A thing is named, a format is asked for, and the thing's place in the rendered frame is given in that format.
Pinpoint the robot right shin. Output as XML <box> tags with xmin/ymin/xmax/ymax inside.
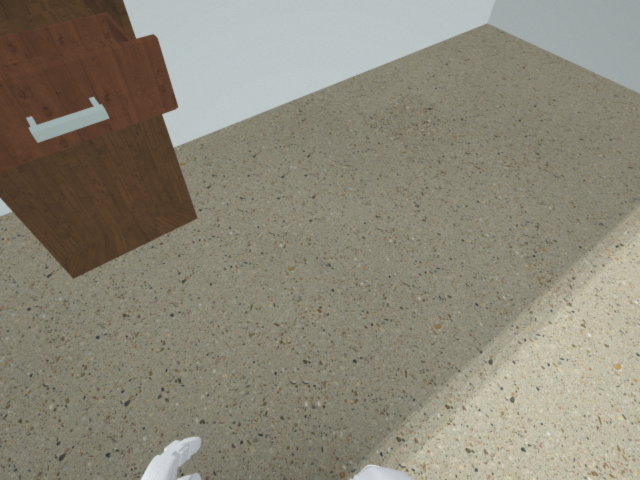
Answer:
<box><xmin>358</xmin><ymin>465</ymin><xmax>380</xmax><ymax>475</ymax></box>

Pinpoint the drawer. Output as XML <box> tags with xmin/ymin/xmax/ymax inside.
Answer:
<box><xmin>0</xmin><ymin>12</ymin><xmax>178</xmax><ymax>172</ymax></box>

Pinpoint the handle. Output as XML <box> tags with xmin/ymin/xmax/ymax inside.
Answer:
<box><xmin>26</xmin><ymin>97</ymin><xmax>109</xmax><ymax>143</ymax></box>

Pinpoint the left robot hand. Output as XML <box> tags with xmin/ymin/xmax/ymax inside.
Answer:
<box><xmin>141</xmin><ymin>437</ymin><xmax>201</xmax><ymax>480</ymax></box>

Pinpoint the cabinet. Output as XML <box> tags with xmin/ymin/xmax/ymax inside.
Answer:
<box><xmin>0</xmin><ymin>0</ymin><xmax>197</xmax><ymax>279</ymax></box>

